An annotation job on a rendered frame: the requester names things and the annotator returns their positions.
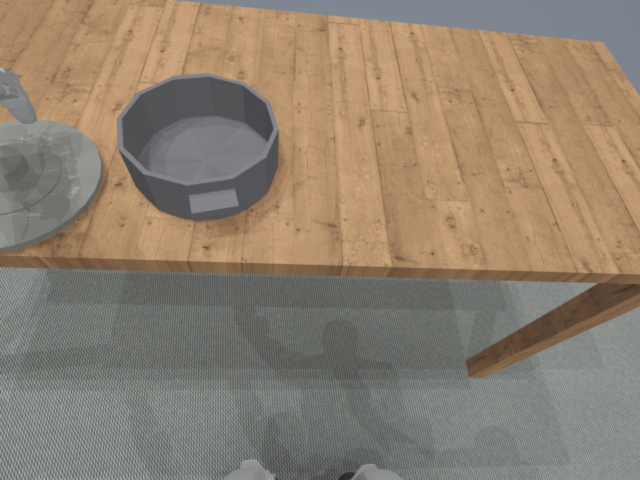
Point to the right robot shin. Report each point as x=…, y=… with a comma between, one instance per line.
x=365, y=468

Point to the lid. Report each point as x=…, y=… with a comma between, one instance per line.
x=64, y=176

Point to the table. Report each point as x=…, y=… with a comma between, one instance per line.
x=405, y=151

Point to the pot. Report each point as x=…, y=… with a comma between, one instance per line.
x=199, y=146

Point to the robot left hand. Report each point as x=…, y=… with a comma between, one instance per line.
x=16, y=100

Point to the knob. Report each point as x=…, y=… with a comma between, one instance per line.
x=13, y=165

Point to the robot shin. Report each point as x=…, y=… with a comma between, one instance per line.
x=365, y=468
x=250, y=463

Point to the left robot shin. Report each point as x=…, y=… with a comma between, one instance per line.
x=250, y=463

